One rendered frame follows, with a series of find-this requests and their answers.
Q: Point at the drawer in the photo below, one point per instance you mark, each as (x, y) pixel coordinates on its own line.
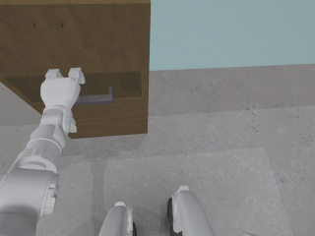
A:
(124, 84)

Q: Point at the right robot shin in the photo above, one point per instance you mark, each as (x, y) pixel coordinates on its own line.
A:
(177, 221)

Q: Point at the handle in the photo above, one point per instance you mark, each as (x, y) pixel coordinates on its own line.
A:
(99, 99)

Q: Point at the left robot shin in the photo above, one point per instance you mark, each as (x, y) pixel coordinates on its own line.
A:
(122, 204)

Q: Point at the robot left forearm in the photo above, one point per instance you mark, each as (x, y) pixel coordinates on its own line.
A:
(45, 146)

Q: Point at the cabinet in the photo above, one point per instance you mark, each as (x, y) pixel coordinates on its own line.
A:
(98, 36)

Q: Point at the left robot hand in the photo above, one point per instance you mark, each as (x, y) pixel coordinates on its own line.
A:
(64, 91)

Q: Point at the left robot upper arm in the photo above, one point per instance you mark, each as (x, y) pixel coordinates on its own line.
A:
(26, 196)

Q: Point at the robot shin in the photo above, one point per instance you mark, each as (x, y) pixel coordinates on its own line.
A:
(177, 221)
(122, 204)

